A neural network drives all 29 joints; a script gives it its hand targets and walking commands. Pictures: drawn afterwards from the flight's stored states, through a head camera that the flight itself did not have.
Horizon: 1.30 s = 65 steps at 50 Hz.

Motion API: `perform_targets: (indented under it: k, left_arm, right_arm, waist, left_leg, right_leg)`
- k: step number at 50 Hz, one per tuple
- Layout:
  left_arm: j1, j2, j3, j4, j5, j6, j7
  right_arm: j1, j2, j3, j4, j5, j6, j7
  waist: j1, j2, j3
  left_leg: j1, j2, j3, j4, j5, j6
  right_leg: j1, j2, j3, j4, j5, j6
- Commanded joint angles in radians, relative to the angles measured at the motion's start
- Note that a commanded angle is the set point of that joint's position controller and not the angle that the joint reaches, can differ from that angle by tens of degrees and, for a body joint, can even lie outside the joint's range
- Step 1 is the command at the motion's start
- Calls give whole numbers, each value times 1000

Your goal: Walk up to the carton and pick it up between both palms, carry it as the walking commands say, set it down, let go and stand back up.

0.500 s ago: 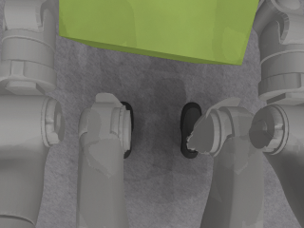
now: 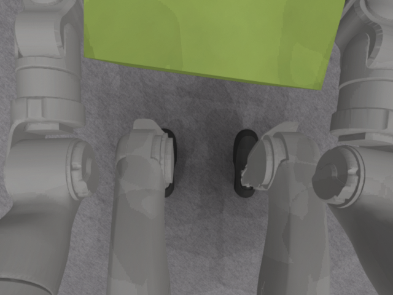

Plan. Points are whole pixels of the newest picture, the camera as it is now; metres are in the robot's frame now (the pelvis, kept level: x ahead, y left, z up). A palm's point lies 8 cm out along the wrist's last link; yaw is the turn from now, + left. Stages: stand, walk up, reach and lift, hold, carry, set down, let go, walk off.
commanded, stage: reach and lift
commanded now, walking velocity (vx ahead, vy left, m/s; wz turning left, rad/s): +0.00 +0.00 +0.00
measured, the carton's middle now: out of the picture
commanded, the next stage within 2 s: none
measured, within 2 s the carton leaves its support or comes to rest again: neither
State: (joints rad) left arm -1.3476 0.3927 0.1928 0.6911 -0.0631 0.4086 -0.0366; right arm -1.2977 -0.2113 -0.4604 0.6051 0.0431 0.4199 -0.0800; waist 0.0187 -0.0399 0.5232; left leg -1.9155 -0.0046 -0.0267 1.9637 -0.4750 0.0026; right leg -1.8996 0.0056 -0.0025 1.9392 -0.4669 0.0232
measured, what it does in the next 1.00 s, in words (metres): rises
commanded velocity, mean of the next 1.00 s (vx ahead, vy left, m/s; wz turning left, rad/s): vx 0.00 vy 0.00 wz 0.00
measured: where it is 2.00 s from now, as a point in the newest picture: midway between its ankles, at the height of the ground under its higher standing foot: (204, 175)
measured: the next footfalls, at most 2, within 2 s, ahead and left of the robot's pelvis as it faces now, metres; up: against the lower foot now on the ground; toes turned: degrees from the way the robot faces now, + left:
none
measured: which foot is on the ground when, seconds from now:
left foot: down 0.00-1.00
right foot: down 0.00-1.00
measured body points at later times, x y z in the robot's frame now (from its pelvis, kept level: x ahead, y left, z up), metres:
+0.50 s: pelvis -0.01 +0.00 +0.05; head +0.33 +0.03 +0.33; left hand +0.54 +0.21 -0.05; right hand +0.53 -0.18 -0.05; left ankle +0.15 +0.12 -0.41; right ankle +0.16 -0.13 -0.41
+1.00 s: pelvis -0.01 -0.01 +0.11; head +0.31 +0.02 +0.42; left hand +0.52 +0.20 +0.02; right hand +0.51 -0.19 +0.02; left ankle +0.15 +0.12 -0.41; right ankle +0.16 -0.13 -0.41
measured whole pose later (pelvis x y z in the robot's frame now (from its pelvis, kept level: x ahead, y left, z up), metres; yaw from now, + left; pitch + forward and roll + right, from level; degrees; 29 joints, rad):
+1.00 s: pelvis -0.01 -0.01 +0.11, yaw +1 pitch +18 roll -1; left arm -1.17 0.30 0.26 0.55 0.00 0.46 -0.07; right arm -1.12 -0.13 -0.49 0.44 -0.05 0.49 -0.03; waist 0.00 -0.03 0.52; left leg -1.50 -0.02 -0.03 1.58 -0.40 -0.01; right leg -1.49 0.02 0.01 1.57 -0.40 0.02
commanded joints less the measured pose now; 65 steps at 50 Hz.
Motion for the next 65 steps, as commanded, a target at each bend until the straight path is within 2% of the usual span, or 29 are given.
perform_targets:
  k: [1, 3, 4, 5, 8, 10, 15, 16, 21, 25, 29, 30, 31, 32, 35, 36, 37, 41, 47, 49, 51, 54, 56, 57, 59, 60, 61, 63, 65]
  left_arm:
    - [-718, -1039, -453, -302, -164, -13, -232]
    - [-676, -1060, -451, -259, -145, -8, -236]
    - [-759, -1042, -490, -366, -186, -6, -237]
    - [-684, -1058, -431, -245, -131, -3, -241]
    - [-669, -1040, -465, -318, -147, -3, -248]
    - [-722, -1076, -483, -394, -171, 6, -243]
    - [-665, -1029, -438, -249, -137, 16, -254]
    - [-688, -1100, -487, -376, -159, 10, -244]
    - [-633, -1127, -498, -331, -153, 27, -262]
    - [-712, -1093, -499, -409, -156, 21, -258]
    - [-614, -1127, -499, -327, -142, 35, -257]
    - [-612, -1117, -492, -381, -143, 29, -257]
    - [-627, -1107, -456, -312, -120, 20, -261]
    - [-606, -1110, -474, -343, -142, 23, -266]
    - [-613, -1124, -499, -427, -150, 19, -257]
    - [-553, -1090, -453, -273, -102, 22, -260]
    - [-613, -1098, -489, -391, -142, 10, -265]
    - [-610, -1130, -476, -367, -158, 18, -277]
    - [-614, -1099, -474, -320, -127, 21, -291]
    - [-527, -1153, -509, -401, -140, 16, -291]
    - [-544, -1126, -494, -409, -136, 10, -285]
    - [-532, -1127, -491, -424, -133, 9, -283]
    - [-531, -1124, -507, -394, -139, 8, -297]
    - [-494, -1153, -529, -444, -135, 2, -292]
    - [-458, -1135, -515, -399, -123, 0, -293]
    - [-509, -1147, -513, -414, -137, -1, -293]
    - [-530, -1154, -551, -462, -150, 3, -289]
    - [-443, -1152, -505, -381, -112, 6, -281]
    - [-415, -1153, -515, -378, -100, 6, -284]
  right_arm:
    - [-811, 979, 666, -224, 186, -6, 267]
    - [-680, 1012, 642, -140, 149, 2, 278]
    - [-786, 1014, 682, -278, 191, 1, 275]
    - [-718, 964, 647, -171, 156, 7, 278]
    - [-753, 1039, 696, -236, 189, 11, 280]
    - [-755, 1008, 710, -309, 193, 21, 281]
    - [-743, 998, 690, -209, 163, 33, 283]
    - [-726, 1035, 712, -255, 166, 31, 281]
    - [-677, 1005, 692, -251, 147, 38, 311]
    - [-699, 1046, 708, -306, 159, 50, 313]
    - [-636, 1024, 692, -259, 135, 50, 328]
    - [-672, 1032, 737, -349, 156, 54, 326]
    - [-646, 1037, 703, -226, 135, 59, 324]
    - [-681, 1057, 747, -298, 160, 53, 325]
    - [-645, 1087, 760, -329, 175, 47, 317]
    - [-569, 1047, 700, -198, 137, 48, 323]
    - [-619, 1071, 770, -301, 162, 49, 320]
    - [-664, 1100, 783, -328, 170, 54, 321]
    - [-527, 1065, 686, -168, 113, 64, 334]
    - [-530, 1120, 781, -327, 151, 57, 341]
    - [-560, 1099, 791, -331, 146, 56, 345]
    - [-540, 1101, 803, -350, 151, 55, 339]
    - [-480, 1088, 763, -307, 111, 48, 337]
    - [-465, 1119, 794, -342, 134, 50, 341]
    - [-414, 1110, 774, -272, 113, 52, 349]
    - [-449, 1122, 784, -293, 123, 47, 348]
    - [-465, 1102, 784, -348, 118, 44, 351]
    - [-441, 1080, 775, -321, 120, 41, 355]
    - [-390, 1092, 768, -285, 96, 47, 367]
  waist:
    - [-10, 58, -2324]
    - [-23, 80, -2272]
    - [2, 69, -2415]
    - [-8, 103, -2282]
    - [32, 38, -2362]
    - [10, 98, -2470]
    - [-3, 41, -2290]
    - [-3, 46, -2381]
    - [-56, 79, -2389]
    - [-8, 111, -2445]
    - [-32, 115, -2338]
    - [-32, 69, -2452]
    - [-15, 65, -2337]
    - [-45, 14, -2388]
    - [7, 69, -2459]
    - [-4, 97, -2247]
    - [-12, 45, -2399]
    - [4, 3, -2371]
    - [-59, 70, -2174]
    - [3, 76, -2420]
    - [-32, 30, -2354]
    - [21, 51, -2377]
    - [-59, 24, -2313]
    - [-41, 82, -2391]
    - [-60, 35, -2281]
    - [-18, 79, -2293]
    - [-59, 56, -2351]
    - [-20, 92, -2249]
    - [-62, 57, -2193]
  left_leg:
    - [811, -129, 70, -249, 190, 23]
    - [776, -119, 93, -269, 157, 8]
    - [862, -133, 82, -276, 193, 21]
    - [798, -124, 93, -272, 178, 11]
    - [848, -135, 71, -304, 215, 31]
    - [893, -138, 95, -295, 245, 9]
    - [813, -128, 76, -341, 117, 21]
    - [906, -137, 67, -363, 148, 12]
    - [964, -139, 58, -396, 162, 4]
    - [979, -136, 69, -425, 151, 4]
    - [1017, -137, 53, -474, 133, -2]
    - [1071, -132, 58, -469, 186, 6]
    - [930, -143, 74, -455, 163, 10]
    - [986, -141, 53, -474, 132, 22]
    - [1074, -146, 62, -490, 209, 5]
    - [938, -136, 79, -480, 151, 7]
    - [1015, -148, 76, -487, 175, 13]
    - [1014, -150, 75, -538, 114, 9]
    - [985, -127, 50, -605, 48, 11]
    - [1142, -145, 67, -614, 180, 2]
    - [1105, -137, 42, -624, 121, 5]
    - [1147, -153, 63, -655, 172, 13]
    - [1136, -137, 41, -663, 136, 11]
    - [1204, -144, 63, -671, 195, -1]
    - [1176, -139, 40, -699, 173, 6]
    - [1194, -142, 47, -700, 151, 2]
    - [1227, -137, 30, -699, 166, 5]
    - [1205, -145, 44, -719, 193, 5]
    - [1216, -136, 30, -760, 114, 4]
  right_leg:
    - [586, 143, -122, -198, 122, -11]
    - [609, 141, -107, -237, 116, -20]
    - [681, 139, -111, -230, 149, -7]
    - [608, 142, -101, -247, 126, -18]
    - [668, 148, -117, -243, 164, -7]
    - [759, 155, -89, -273, 195, -19]
    - [642, 147, -95, -310, 74, -9]
    - [734, 155, -98, -319, 107, -14]
    - [705, 148, -103, -340, 132, -13]
    - [785, 148, -83, -375, 131, -19]
    - [746, 149, -86, -420, 96, -23]
    - [830, 154, -82, -439, 144, -14]
    - [800, 149, -72, -436, 117, -15]
    - [847, 145, -85, -440, 104, 0]
    - [921, 148, -70, -457, 159, -11]
    - [792, 147, -57, -462, 107, -12]
    - [932, 141, -51, -486, 122, 0]
    - [995, 142, -39, -546, 52, -2]
    - [883, 136, -45, -579, 37, -20]
    - [1043, 152, -48, -587, 152, -7]
    - [1051, 142, -26, -606, 94, -5]
    - [1090, 145, -33, -627, 135, -2]
    - [1069, 142, -42, -649, 112, -6]
    - [1103, 152, -39, -655, 162, -6]
    - [1046, 146, -40, -676, 136, -6]
    - [1068, 141, -35, -670, 113, -8]
    - [1117, 145, -28, -684, 129, -17]
    - [1069, 142, -35, -685, 148, -12]
    - [1051, 137, -44, -725, 74, -11]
